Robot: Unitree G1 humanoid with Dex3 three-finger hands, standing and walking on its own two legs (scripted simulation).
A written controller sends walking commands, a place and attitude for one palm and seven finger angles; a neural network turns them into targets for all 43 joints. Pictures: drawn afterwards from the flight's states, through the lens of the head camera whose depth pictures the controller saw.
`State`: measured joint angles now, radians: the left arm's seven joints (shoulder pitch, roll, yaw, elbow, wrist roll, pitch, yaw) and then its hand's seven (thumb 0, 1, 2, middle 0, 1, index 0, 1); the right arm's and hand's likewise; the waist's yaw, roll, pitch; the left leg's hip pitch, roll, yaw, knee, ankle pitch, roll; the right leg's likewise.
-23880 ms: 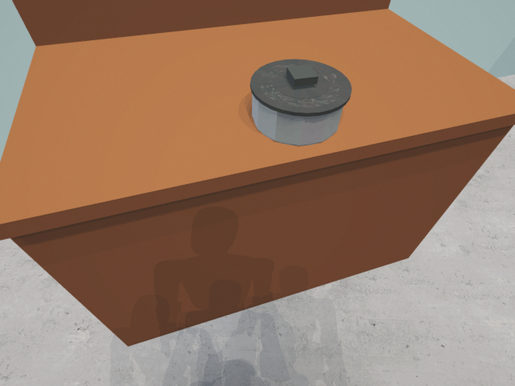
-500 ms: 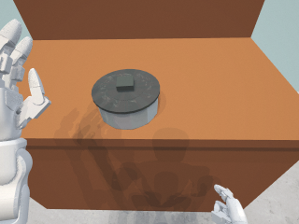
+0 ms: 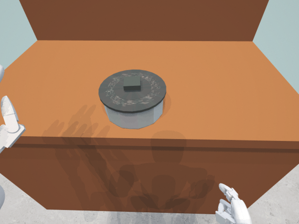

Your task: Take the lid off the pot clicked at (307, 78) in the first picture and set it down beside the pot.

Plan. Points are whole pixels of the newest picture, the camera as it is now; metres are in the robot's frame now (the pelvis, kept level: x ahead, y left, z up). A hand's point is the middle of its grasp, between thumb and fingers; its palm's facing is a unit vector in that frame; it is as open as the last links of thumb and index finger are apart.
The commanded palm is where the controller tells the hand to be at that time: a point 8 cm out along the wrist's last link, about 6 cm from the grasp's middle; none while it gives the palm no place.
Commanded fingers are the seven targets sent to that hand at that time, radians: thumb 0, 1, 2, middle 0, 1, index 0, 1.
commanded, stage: draw the hand back to the body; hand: left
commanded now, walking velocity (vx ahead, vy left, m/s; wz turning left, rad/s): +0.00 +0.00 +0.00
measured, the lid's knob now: (132, 83) +0.47 +0.11 +0.15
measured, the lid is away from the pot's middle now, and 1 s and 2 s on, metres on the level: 0.00 0.00 0.00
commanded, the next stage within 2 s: come to a stop and stand still in 0.14 s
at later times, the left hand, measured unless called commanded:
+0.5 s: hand out of the picture +0.12 +0.19 -0.14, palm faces -0.01 -0.97 -0.24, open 7.4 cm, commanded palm none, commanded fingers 0.00 0.90 0.90 -0.20 -0.30 -0.20 -0.30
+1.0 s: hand out of the picture +0.02 +0.22 -0.18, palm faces -0.05 -0.96 -0.26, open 7.3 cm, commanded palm none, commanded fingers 0.00 0.90 0.90 -0.20 -0.30 -0.20 -0.30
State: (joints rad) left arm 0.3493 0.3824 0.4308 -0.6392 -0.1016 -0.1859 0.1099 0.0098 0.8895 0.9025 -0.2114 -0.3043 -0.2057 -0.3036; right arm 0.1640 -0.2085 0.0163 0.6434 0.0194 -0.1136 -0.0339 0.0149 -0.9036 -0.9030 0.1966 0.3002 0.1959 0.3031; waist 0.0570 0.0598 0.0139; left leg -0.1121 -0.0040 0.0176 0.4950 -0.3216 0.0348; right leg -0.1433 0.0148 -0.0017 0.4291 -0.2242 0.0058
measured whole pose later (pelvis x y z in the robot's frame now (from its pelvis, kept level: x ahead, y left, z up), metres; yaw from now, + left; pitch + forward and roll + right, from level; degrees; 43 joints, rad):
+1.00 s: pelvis +0.00 +0.02 -0.01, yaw -3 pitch +0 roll +0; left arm 0.29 0.21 -0.01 1.01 0.01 0.03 0.04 0.00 0.92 0.90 -0.20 -0.30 -0.19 -0.30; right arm 0.30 -0.15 0.01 1.04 -0.02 0.01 -0.02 0.03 -0.93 -0.90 0.20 0.30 0.20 0.30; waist 0.00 0.02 0.07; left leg -0.20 -0.03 0.09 0.55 -0.35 0.06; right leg -0.28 -0.03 0.03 0.55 -0.27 0.04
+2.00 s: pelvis +0.03 +0.02 +0.00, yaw -2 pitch -1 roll -1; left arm 0.21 0.19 0.00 1.06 0.00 0.03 0.05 0.00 0.91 0.90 -0.20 -0.30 -0.20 -0.30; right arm 0.24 -0.13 -0.01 1.11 -0.01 -0.01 -0.05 0.01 -0.92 -0.90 0.20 0.30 0.20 0.30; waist 0.00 -0.05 0.09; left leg -0.10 -0.02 0.07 0.47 -0.36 0.06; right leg -0.17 -0.02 0.02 0.47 -0.28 0.03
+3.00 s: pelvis +0.00 -0.01 +0.00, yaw -1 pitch -2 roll +0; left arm 0.59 0.21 0.05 -0.05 0.00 -0.02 0.07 0.01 0.92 0.90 -0.63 -0.77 -0.62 -0.77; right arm 0.14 -0.18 -0.02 0.62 0.02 -0.19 0.00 0.02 -0.91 -0.90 0.20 0.30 0.19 0.30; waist 0.03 0.00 -0.04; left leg -0.14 -0.01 0.04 0.48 -0.31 0.03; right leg -0.20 -0.02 -0.04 0.47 -0.24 0.00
